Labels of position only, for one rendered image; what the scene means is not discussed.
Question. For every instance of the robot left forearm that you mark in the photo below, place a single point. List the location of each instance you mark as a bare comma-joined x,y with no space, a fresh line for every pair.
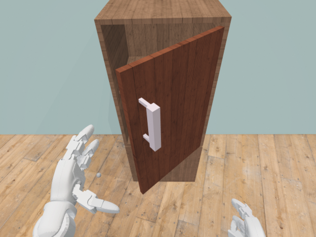
57,220

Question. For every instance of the handle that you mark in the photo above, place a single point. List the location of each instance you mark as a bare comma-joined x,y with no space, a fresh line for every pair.
153,118

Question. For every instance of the cupboard door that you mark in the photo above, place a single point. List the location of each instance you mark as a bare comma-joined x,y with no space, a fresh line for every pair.
179,80

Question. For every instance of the robot left hand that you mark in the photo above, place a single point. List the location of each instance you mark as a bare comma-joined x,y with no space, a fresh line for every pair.
70,170

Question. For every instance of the robot right hand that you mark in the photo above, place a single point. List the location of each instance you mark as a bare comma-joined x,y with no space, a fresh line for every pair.
250,227

